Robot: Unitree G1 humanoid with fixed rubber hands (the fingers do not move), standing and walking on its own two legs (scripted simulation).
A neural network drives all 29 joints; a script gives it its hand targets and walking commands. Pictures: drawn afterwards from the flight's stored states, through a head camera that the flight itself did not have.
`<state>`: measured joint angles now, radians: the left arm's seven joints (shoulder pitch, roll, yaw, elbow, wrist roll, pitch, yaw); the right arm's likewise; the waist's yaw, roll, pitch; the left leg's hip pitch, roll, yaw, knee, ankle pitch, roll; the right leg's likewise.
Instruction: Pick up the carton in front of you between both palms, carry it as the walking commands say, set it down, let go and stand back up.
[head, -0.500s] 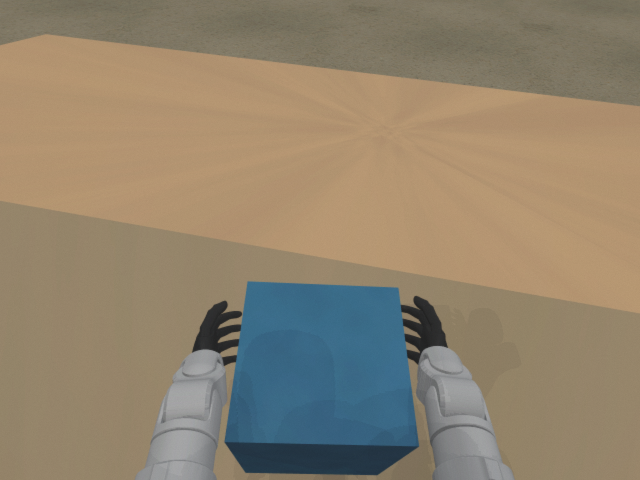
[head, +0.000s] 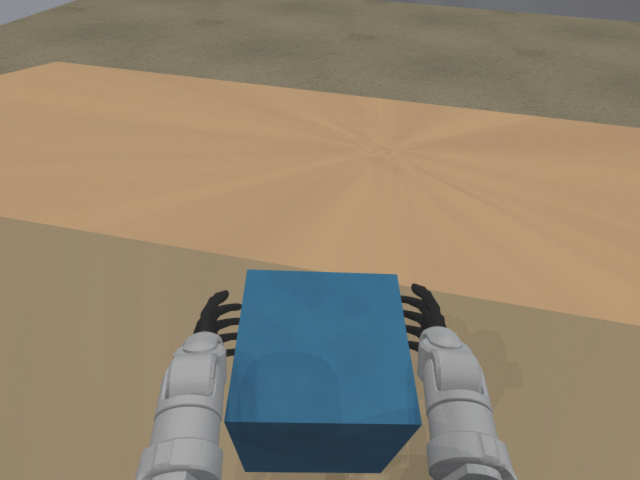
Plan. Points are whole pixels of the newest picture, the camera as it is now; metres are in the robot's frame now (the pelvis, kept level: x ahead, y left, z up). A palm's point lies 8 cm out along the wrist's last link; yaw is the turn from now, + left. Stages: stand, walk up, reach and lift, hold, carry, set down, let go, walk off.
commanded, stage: reach and lift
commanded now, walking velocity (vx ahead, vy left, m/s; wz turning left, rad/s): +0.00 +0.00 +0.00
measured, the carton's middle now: (317, 377) +0.29 +0.00 -0.05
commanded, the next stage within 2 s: hold in 0.62 s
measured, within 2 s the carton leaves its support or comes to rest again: neither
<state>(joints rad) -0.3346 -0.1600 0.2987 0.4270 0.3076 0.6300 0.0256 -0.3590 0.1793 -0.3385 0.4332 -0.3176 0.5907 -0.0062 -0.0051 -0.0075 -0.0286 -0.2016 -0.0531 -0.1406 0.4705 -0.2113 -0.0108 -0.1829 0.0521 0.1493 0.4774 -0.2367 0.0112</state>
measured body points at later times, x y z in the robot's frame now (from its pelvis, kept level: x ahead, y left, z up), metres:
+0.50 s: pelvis +0.02 +0.00 +0.01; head -0.03 +0.00 +0.45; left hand +0.32 +0.15 +0.03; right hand +0.32 -0.15 +0.04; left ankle +0.03 +0.13 -0.74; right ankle +0.02 -0.13 -0.74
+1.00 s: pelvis +0.01 +0.00 +0.01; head -0.05 +0.00 +0.45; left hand +0.30 +0.15 +0.05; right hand +0.31 -0.15 +0.06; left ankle +0.03 +0.13 -0.74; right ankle +0.02 -0.13 -0.74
